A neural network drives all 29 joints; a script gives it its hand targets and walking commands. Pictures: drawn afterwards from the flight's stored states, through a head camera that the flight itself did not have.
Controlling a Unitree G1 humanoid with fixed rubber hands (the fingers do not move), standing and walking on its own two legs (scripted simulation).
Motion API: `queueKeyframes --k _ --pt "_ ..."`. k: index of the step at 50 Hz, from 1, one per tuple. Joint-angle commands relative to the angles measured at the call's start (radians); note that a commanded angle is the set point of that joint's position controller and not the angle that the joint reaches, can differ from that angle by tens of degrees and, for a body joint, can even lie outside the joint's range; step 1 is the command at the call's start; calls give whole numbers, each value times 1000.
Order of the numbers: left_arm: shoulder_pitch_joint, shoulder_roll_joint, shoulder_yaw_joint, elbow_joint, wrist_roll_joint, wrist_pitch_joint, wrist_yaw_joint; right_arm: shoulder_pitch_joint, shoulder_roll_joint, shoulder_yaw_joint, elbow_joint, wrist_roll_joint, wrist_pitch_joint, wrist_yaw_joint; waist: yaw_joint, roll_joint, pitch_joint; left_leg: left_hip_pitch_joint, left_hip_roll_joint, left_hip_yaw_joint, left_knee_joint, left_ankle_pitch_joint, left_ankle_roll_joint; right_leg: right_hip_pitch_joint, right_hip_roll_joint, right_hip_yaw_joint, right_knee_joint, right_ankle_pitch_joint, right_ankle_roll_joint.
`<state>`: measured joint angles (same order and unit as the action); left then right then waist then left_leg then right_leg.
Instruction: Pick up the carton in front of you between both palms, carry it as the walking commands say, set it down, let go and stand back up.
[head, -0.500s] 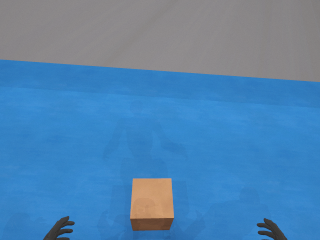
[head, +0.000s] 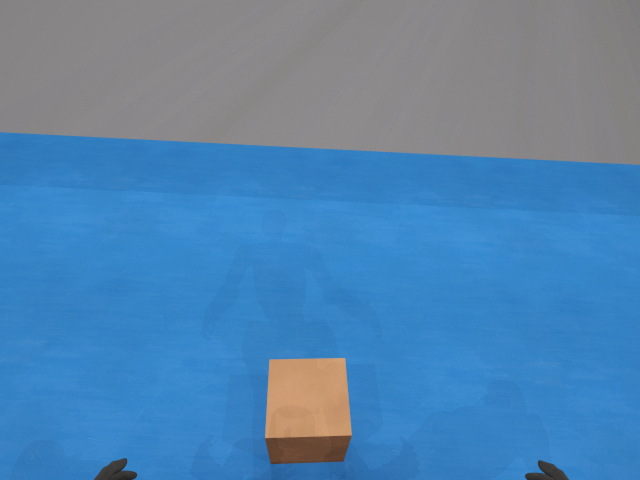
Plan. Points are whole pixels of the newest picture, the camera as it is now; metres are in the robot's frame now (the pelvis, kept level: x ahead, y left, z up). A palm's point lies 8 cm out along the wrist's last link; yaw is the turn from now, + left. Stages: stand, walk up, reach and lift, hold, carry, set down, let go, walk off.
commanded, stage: stand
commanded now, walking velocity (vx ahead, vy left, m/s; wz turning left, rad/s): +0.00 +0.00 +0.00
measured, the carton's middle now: (307, 411) +0.43 +0.04 -0.65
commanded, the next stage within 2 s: none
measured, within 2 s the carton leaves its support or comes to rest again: neither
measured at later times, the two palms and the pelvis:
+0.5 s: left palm out of the picture +0.07 +0.31 -0.11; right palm out of the picture +0.08 -0.31 -0.09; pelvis -0.02 +0.00 +0.00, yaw +0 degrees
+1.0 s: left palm out of the picture +0.06 +0.31 -0.11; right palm out of the picture +0.08 -0.31 -0.09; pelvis -0.02 +0.00 +0.00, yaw +0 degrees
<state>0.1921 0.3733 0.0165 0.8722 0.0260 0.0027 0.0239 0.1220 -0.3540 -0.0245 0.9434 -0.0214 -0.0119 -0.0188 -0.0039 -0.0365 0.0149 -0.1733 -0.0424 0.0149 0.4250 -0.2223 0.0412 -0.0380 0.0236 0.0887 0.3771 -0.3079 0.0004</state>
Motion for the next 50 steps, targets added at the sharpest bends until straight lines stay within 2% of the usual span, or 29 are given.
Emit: queueKeyframes --k 1,17,50 --pt "-24 150 30 -37 0 -12 2 -46 -172 -32 -38 2 -12 -3 -1 31 -23 98 141 -147 -59 225 -10 -109 -106 76 -62 218 -9" --pt "-32 167 17 34 -3 -17 -2 -61 -192 -20 27 7 -15 0 -1 33 -8 94 148 -160 -102 157 -11 -109 -112 84 -94 169 -17" --pt "-50 187 10 95 -10 -21 -4 -72 -212 -10 79 13 -18 2 -1 35 -16 117 155 -165 -113 215 -6 -92 -125 76 -117 194 -23"
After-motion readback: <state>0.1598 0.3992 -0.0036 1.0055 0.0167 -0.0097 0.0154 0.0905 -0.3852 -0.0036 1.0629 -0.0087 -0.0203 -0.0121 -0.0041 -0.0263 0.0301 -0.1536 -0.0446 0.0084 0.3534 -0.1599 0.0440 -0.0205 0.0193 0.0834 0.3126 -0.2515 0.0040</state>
